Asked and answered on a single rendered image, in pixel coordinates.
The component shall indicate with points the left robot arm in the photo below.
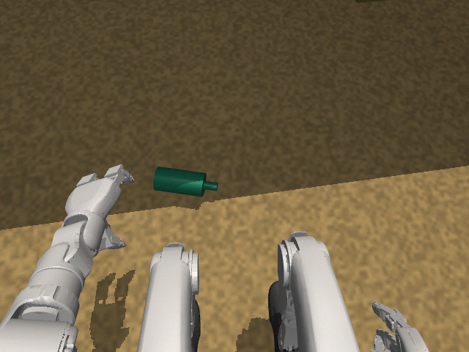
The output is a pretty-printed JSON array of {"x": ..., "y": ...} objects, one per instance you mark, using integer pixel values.
[{"x": 42, "y": 316}]

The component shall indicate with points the right robot foot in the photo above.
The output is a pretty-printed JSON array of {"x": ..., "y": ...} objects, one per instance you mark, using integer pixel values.
[{"x": 275, "y": 317}]

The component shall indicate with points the right robot hand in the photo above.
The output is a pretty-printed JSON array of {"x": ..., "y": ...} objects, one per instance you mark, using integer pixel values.
[{"x": 407, "y": 339}]

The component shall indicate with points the left robot hand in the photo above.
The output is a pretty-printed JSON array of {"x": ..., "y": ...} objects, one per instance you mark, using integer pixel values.
[{"x": 100, "y": 196}]

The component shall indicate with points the bottle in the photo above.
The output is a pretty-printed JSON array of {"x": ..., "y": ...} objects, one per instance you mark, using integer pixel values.
[{"x": 182, "y": 181}]

